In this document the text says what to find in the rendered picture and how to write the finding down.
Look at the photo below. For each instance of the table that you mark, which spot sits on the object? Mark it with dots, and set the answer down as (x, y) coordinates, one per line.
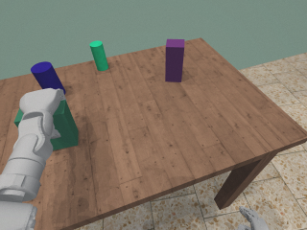
(141, 137)

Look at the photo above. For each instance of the robot left upper arm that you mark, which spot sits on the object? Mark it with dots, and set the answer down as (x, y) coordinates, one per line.
(17, 216)

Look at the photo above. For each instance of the robot right hand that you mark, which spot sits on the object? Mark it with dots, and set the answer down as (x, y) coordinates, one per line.
(256, 223)

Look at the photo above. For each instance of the robot left forearm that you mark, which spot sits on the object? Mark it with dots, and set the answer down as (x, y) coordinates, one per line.
(19, 181)

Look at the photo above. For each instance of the robot left hand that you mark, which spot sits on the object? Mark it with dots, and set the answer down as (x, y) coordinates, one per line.
(47, 99)

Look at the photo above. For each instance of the sponge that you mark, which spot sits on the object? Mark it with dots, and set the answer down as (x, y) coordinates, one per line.
(64, 124)

